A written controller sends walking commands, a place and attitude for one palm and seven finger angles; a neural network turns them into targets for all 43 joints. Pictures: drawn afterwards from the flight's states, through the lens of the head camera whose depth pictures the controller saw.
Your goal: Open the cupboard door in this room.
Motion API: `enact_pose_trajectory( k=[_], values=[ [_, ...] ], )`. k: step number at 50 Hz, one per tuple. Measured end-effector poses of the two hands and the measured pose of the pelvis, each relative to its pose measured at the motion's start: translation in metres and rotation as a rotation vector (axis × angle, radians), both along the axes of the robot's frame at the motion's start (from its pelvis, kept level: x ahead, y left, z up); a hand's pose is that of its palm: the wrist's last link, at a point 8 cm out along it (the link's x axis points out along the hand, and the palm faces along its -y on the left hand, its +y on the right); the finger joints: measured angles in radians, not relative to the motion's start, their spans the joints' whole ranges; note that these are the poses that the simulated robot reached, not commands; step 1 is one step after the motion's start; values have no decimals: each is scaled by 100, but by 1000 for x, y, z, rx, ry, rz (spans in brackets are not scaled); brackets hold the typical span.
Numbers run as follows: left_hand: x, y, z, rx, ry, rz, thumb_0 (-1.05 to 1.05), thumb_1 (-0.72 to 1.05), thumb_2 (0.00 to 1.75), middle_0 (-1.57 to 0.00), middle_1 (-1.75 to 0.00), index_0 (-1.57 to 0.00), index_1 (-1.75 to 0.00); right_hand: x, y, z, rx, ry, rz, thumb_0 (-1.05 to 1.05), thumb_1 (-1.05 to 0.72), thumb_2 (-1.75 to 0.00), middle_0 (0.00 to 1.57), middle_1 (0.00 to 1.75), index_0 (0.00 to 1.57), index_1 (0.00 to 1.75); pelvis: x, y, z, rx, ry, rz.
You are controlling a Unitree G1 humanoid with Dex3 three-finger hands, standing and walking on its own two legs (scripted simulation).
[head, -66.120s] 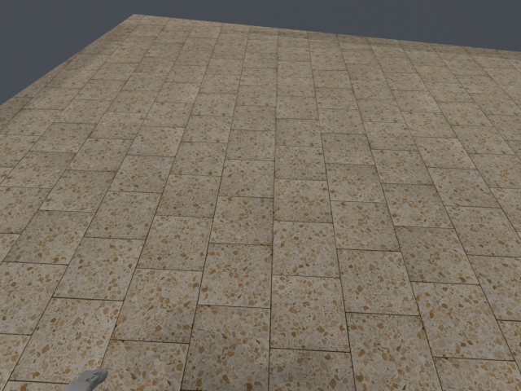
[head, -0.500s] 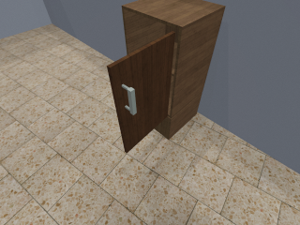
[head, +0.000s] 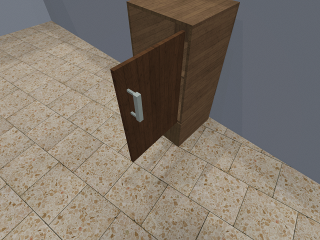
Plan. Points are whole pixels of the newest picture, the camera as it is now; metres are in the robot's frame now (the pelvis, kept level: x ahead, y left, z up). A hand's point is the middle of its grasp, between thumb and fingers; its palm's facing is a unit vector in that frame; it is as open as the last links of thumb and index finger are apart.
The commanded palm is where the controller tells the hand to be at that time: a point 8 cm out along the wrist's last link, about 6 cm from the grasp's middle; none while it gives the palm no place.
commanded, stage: look to check the result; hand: left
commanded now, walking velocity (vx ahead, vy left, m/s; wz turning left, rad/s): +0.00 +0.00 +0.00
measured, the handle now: (134, 105) +0.60 +0.14 -0.06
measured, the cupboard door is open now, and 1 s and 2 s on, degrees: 93 93 93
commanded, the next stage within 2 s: stand and wait in 0.30 s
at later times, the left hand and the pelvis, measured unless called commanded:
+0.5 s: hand out of the picture +0.03 +0.18 -0.17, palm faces +0.04 -0.98 -0.22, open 7.4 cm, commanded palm none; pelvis +0.01 -0.01 +0.00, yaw +0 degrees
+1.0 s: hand out of the picture +0.04 +0.19 -0.17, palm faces +0.04 -0.97 -0.24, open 7.4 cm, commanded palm none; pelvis +0.02 -0.01 +0.00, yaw +1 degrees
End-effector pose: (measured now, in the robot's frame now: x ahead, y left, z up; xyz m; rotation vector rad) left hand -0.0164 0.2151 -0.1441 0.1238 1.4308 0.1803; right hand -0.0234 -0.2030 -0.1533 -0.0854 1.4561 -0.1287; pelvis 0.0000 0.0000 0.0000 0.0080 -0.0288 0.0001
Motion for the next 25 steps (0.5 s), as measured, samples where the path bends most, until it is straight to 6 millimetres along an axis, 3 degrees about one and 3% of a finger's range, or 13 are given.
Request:
enact_pose_trajectory(
  k=[25],
  values=[
    [37, 9, 4, 27, -65, -20, 1, 91, 90, -20, -30, -20, -30, 32, -23, 5, -40, -38, 29, 1, -91, -90, 20, 30, 20, 30, 12, -5, 2, -2, -3, 7]
  ],
)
